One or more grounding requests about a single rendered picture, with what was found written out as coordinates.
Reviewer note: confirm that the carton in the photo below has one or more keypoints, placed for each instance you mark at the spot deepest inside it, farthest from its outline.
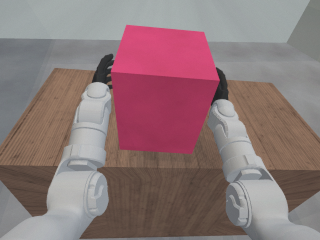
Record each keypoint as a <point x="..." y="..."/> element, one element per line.
<point x="163" y="81"/>

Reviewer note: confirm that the robot right forearm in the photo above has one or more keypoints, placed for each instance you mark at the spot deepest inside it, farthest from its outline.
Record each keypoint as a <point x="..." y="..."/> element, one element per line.
<point x="240" y="161"/>

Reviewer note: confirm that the right robot upper arm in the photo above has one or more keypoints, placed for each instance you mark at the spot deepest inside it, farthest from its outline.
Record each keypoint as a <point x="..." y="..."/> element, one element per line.
<point x="260" y="209"/>

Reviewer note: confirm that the left robot upper arm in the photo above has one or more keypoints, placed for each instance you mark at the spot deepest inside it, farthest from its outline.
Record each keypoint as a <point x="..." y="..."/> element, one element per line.
<point x="75" y="198"/>

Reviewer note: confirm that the robot left forearm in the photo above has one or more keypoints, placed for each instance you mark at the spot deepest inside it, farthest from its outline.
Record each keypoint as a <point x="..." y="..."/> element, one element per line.
<point x="86" y="147"/>

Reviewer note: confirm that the pedestal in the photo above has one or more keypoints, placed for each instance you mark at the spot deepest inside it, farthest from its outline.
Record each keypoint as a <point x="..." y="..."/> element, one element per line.
<point x="159" y="194"/>

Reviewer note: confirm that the right robot hand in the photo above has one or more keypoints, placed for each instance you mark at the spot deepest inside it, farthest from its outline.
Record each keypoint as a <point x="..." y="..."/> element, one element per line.
<point x="222" y="89"/>

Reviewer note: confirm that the left robot hand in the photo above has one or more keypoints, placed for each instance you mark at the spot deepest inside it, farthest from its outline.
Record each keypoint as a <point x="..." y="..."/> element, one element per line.
<point x="101" y="72"/>

